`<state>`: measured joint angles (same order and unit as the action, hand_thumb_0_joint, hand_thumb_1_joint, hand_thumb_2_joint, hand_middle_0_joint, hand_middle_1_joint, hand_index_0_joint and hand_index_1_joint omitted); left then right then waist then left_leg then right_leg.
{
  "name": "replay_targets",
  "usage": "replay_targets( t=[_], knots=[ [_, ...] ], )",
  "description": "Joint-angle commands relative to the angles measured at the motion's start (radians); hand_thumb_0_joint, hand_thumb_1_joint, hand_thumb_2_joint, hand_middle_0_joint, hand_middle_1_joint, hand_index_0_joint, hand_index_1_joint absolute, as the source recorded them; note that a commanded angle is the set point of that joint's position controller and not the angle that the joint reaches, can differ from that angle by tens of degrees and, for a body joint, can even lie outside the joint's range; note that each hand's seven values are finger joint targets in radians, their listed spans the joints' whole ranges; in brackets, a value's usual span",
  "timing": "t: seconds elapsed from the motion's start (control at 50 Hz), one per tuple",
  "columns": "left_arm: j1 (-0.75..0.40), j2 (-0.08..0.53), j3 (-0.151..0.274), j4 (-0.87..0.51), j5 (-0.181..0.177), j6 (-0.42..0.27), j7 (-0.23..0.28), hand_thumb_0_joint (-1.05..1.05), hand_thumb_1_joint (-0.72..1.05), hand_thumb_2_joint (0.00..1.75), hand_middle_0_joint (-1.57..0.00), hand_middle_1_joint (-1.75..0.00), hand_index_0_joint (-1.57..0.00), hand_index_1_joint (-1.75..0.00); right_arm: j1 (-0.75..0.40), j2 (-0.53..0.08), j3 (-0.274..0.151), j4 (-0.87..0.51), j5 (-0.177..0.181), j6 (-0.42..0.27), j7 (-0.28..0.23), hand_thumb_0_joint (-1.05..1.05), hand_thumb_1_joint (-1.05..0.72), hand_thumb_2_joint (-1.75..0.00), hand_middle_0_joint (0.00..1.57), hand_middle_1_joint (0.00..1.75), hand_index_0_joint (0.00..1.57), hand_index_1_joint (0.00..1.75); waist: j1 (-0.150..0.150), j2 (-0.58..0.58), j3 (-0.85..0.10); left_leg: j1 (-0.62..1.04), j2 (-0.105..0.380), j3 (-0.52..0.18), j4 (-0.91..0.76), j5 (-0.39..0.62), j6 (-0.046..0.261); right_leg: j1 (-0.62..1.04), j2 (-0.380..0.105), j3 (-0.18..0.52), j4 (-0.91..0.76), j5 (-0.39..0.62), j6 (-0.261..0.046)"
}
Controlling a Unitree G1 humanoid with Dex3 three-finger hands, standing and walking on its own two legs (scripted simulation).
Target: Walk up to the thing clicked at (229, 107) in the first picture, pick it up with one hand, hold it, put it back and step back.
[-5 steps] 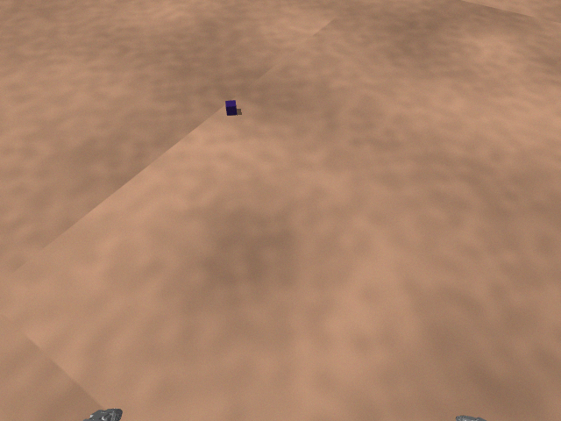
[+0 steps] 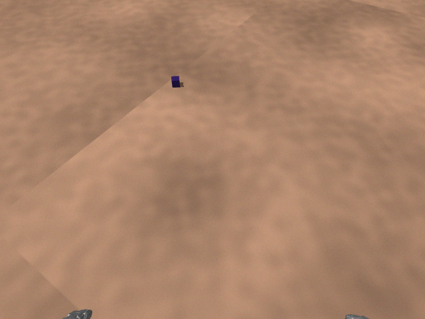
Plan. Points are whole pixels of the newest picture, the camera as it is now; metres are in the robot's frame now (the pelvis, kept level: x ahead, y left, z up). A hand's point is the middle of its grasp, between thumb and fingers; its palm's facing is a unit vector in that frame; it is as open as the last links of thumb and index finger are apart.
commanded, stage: stand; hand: left
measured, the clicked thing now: (175, 81) +1.79 +0.31 -0.75
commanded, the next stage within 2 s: walk up in 1.02 s
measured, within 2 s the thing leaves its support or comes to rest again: neither
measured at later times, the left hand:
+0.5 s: hand out of the picture +0.08 +0.25 -0.16, palm faces -0.02 -0.94 -0.34, open 7.4 cm
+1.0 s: hand out of the picture +0.09 +0.25 -0.16, palm faces -0.02 -0.94 -0.34, open 7.4 cm
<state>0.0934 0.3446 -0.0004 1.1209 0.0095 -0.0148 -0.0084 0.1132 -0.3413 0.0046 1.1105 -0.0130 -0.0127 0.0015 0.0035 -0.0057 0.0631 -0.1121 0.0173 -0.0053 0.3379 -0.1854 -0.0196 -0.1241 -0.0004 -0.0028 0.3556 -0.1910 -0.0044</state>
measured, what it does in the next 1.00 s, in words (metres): stands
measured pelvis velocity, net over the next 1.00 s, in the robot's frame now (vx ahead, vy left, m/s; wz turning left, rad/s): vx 0.01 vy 0.00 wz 0.00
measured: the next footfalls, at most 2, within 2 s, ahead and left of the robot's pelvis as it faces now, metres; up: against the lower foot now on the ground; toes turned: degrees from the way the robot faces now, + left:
left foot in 1.32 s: +0.12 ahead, +0.21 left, +0.00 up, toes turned -17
right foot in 1.66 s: +0.33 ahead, -0.05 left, +0.00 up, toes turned -36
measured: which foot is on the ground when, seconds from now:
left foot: down 0.00-1.00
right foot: down 0.00-1.00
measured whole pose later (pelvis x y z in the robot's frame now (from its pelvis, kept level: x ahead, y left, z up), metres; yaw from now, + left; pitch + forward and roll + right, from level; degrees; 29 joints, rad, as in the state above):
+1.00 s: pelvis +0.01 +0.00 +0.00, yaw +0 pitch -2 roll +0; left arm 0.10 0.35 0.00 1.12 0.01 -0.01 -0.01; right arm 0.11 -0.35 0.01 1.11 -0.01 -0.01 0.00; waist 0.00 0.00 0.06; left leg -0.09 0.02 -0.01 0.31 -0.19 -0.02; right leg -0.11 0.00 0.00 0.33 -0.19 0.00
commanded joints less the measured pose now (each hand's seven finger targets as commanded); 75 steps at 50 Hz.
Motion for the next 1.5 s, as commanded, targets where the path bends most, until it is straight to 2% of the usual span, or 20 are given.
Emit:
replay_targets(
  t=[0.0,0.72,0.98,1.0,1.02,1.04,1.08,1.1,1.12,1.2,1.24,1.28,1.3,1.32,1.34,1.36,1.38,1.4,1.44,1.48],
  knots=[
    [-0.035,0.207,0.036,-0.061,-0.001,-0.020,0.017,0.00,0.90,0.90,-0.20,-0.30,-0.20,-0.30,-0.036,-0.207,-0.044,-0.057,0.007,-0.019,-0.011,0.00,-0.90,-0.90,0.20,0.30,0.20,0.30,-0.004,0.006,-0.083,0.014,0.107,-0.087,-0.048,0.116,0.041,0.006,-0.119,0.102,-0.068,0.126,-0.024],
    [-0.023,0.217,0.036,-0.064,-0.001,-0.020,0.020,0.00,0.90,0.90,-0.20,-0.30,-0.20,-0.30,-0.039,-0.212,-0.043,-0.052,0.005,-0.019,-0.013,0.00,-0.90,-0.90,0.20,0.30,0.20,0.30,-0.002,0.011,-0.106,0.036,0.113,-0.084,-0.049,0.194,0.039,0.039,-0.127,0.095,-0.065,0.208,-0.024],
    [-0.023,0.220,0.036,-0.062,-0.002,-0.019,0.019,0.00,0.90,0.90,-0.20,-0.30,-0.20,-0.30,-0.031,-0.212,-0.043,-0.051,0.005,-0.017,-0.012,0.00,-0.90,-0.90,0.20,0.30,0.20,0.30,-0.005,0.001,-0.085,0.027,0.111,-0.083,-0.059,0.164,0.035,0.028,-0.125,0.098,-0.074,0.179,-0.024],
    [0.145,0.390,0.098,-0.102,-0.004,-0.027,0.002,0.00,0.90,0.90,-0.20,-0.30,-0.20,-0.30,-0.081,-0.383,-0.147,-0.200,-0.039,-0.029,0.046,0.00,-0.90,-0.90,0.20,0.30,0.20,0.30,-0.014,0.121,-0.099,0.074,0.047,0.006,0.186,-0.384,0.079,-0.155,-0.145,0.294,-0.025,-0.312,-0.102],
    [0.142,0.382,0.098,-0.101,-0.001,-0.030,-0.001,0.00,0.90,0.90,-0.20,-0.30,-0.20,-0.30,-0.074,-0.343,-0.140,-0.210,-0.049,-0.023,0.069,0.00,-0.90,-0.90,0.20,0.30,0.20,0.30,-0.024,0.083,-0.050,-0.008,0.026,-0.023,0.244,-0.508,0.104,-0.260,-0.179,0.385,-0.076,-0.517,-0.116],
    [0.104,0.384,0.106,-0.110,0.004,-0.030,0.000,0.00,0.90,0.90,-0.20,-0.30,-0.20,-0.30,-0.052,-0.318,-0.137,-0.223,-0.050,-0.017,0.083,0.00,-0.90,-0.90,0.20,0.30,0.20,0.30,-0.043,0.006,-0.013,-0.011,-0.015,-0.015,0.361,-0.455,0.100,-0.347,-0.208,0.466,-0.145,-0.596,-0.117],
    [0.021,0.392,0.120,-0.158,0.008,-0.051,0.015,0.00,0.90,0.90,-0.20,-0.30,-0.20,-0.30,-0.063,-0.250,-0.127,-0.278,-0.042,-0.005,0.107,0.00,-0.90,-0.90,0.20,0.30,0.20,0.30,-0.062,-0.080,0.015,-0.264,0.007,-0.169,0.497,-0.282,0.092,-0.251,-0.275,0.639,-0.161,-0.568,-0.183],
    [0.018,0.400,0.126,-0.169,0.010,-0.061,0.019,0.00,0.90,0.90,-0.20,-0.30,-0.20,-0.30,-0.068,-0.245,-0.131,-0.299,-0.045,0.000,0.115,0.00,-0.90,-0.90,0.20,0.30,0.20,0.30,-0.069,-0.123,0.006,-0.351,0.014,-0.197,0.558,-0.238,0.073,-0.189,-0.277,0.657,-0.170,-0.534,-0.191],
    [0.020,0.406,0.130,-0.178,0.007,-0.069,0.023,0.00,0.90,0.90,-0.20,-0.30,-0.20,-0.30,-0.054,-0.254,-0.133,-0.318,-0.041,0.002,0.119,0.00,-0.90,-0.90,0.20,0.30,0.20,0.30,-0.081,-0.142,-0.024,-0.431,0.021,-0.217,0.576,-0.224,0.056,-0.078,-0.264,0.628,-0.157,-0.463,-0.197],
    [0.169,0.391,0.133,-0.190,0.007,-0.075,0.025,0.00,0.90,0.90,-0.20,-0.30,-0.20,-0.30,-0.077,-0.266,-0.136,-0.357,-0.043,-0.013,0.121,0.00,-0.90,-0.90,0.20,0.30,0.20,0.30,-0.008,-0.140,-0.122,-0.431,0.009,-0.188,0.364,-0.323,0.031,0.103,-0.236,0.582,-0.097,-0.327,-0.217],
    [0.194,0.397,0.137,-0.198,0.004,-0.074,0.024,0.00,0.90,0.90,-0.20,-0.30,-0.20,-0.30,-0.089,-0.279,-0.142,-0.373,-0.052,-0.015,0.121,0.00,-0.90,-0.90,0.20,0.30,0.20,0.30,0.006,-0.133,-0.115,-0.412,0.006,-0.165,0.281,-0.333,0.031,0.108,-0.224,0.551,-0.051,-0.222,-0.213],
    [0.172,0.406,0.133,-0.218,-0.003,-0.069,0.023,0.00,0.90,0.90,-0.20,-0.30,-0.20,-0.30,-0.039,-0.292,-0.155,-0.362,-0.052,-0.019,0.119,0.00,-0.90,-0.90,0.20,0.30,0.20,0.30,-0.030,-0.115,-0.111,-0.250,-0.002,-0.119,0.155,-0.243,0.036,-0.022,-0.181,0.471,0.032,-0.135,-0.177],
    [0.096,0.390,0.122,-0.247,-0.006,-0.064,0.023,0.00,0.90,0.90,-0.20,-0.30,-0.20,-0.30,0.081,-0.303,-0.169,-0.329,-0.049,-0.023,0.113,0.00,-0.90,-0.90,0.20,0.30,0.20,0.30,-0.117,-0.039,-0.131,0.019,-0.009,-0.079,-0.012,-0.113,0.041,-0.222,-0.111,0.349,0.169,-0.154,-0.122],
    [0.013,0.318,0.104,-0.284,-0.001,-0.060,0.026,0.00,0.90,0.90,-0.20,-0.30,-0.20,-0.30,0.257,-0.373,-0.198,-0.279,-0.058,-0.024,0.101,0.00,-0.90,-0.90,0.20,0.30,0.20,0.30,-0.226,0.164,-0.174,0.374,0.043,-0.165,-0.127,-0.184,0.057,-0.561,0.058,0.158,0.380,-0.297,-0.032],
    [0.014,0.237,0.081,-0.311,-0.004,-0.059,0.040,0.00,0.90,0.90,-0.20,-0.30,-0.20,-0.30,0.267,-0.462,-0.221,-0.303,-0.062,-0.025,0.093,0.00,-0.90,-0.90,0.20,0.30,0.20,0.30,-0.232,0.397,-0.136,0.422,0.321,-0.537,-0.194,-0.389,0.099,-0.827,0.138,0.070,0.663,-0.510,-0.019],
    [-0.017,0.307,0.085,-0.313,-0.006,-0.055,0.050,0.00,0.90,0.90,-0.20,-0.30,-0.20,-0.30,0.148,-0.471,-0.216,-0.338,-0.035,-0.021,0.094,0.00,-0.90,-0.90,0.20,0.30,0.20,0.30,-0.181,0.264,-0.067,0.276,0.398,-0.603,-0.233,-0.539,0.204,-0.842,0.008,0.036,0.722,-0.372,-0.015],
    [-0.005,0.339,0.079,-0.291,-0.010,-0.064,0.045,0.00,0.90,0.90,-0.20,-0.30,-0.20,-0.30,0.082,-0.447,-0.201,-0.359,-0.032,-0.026,0.093,0.00,-0.90,-0.90,0.20,0.30,0.20,0.30,-0.144,0.191,-0.028,0.156,0.403,-0.582,-0.233,-0.521,0.248,-0.757,-0.080,0.030,0.724,-0.297,-0.023],
    [0.023,0.372,0.087,-0.253,-0.019,-0.068,0.034,0.00,0.90,0.90,-0.20,-0.30,-0.20,-0.30,0.059,-0.364,-0.181,-0.373,-0.028,-0.029,0.089,0.00,-0.90,-0.90,0.20,0.30,0.20,0.30,-0.123,0.067,0.002,0.132,0.317,-0.408,-0.198,-0.386,0.185,-0.681,-0.107,0.038,0.676,-0.228,-0.026],
    [0.136,0.364,0.102,-0.203,-0.030,-0.059,0.007,0.00,0.90,0.90,-0.20,-0.30,-0.20,-0.30,0.036,-0.301,-0.172,-0.394,-0.037,-0.036,0.080,0.00,-0.90,-0.90,0.20,0.30,0.20,0.30,-0.072,0.080,-0.033,0.216,0.215,-0.200,-0.128,-0.199,0.130,-0.625,-0.122,0.015,0.625,-0.145,-0.012],
    [0.118,0.334,0.095,-0.222,-0.029,-0.052,-0.007,0.00,0.90,0.90,-0.20,-0.30,-0.20,-0.30,0.072,-0.305,-0.169,-0.384,-0.032,-0.030,0.082,0.00,-0.90,-0.90,0.20,0.30,0.20,0.30,-0.098,0.120,-0.015,0.223,0.176,-0.110,-0.107,-0.050,0.125,-0.603,-0.110,-0.050,0.552,-0.129,0.006]
  ],
)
